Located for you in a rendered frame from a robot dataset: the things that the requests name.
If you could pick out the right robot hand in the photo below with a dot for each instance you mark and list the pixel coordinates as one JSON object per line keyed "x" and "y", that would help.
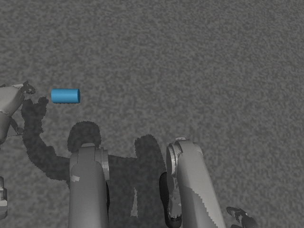
{"x": 241, "y": 216}

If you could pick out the can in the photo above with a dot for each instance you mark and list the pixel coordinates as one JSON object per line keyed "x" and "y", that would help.
{"x": 65, "y": 95}

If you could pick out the right robot foot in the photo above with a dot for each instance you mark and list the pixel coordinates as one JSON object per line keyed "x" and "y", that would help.
{"x": 164, "y": 195}

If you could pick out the left robot arm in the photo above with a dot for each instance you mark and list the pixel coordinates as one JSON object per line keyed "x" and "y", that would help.
{"x": 4, "y": 127}

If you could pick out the left robot hand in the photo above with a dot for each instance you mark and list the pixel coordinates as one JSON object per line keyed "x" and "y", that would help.
{"x": 11, "y": 97}

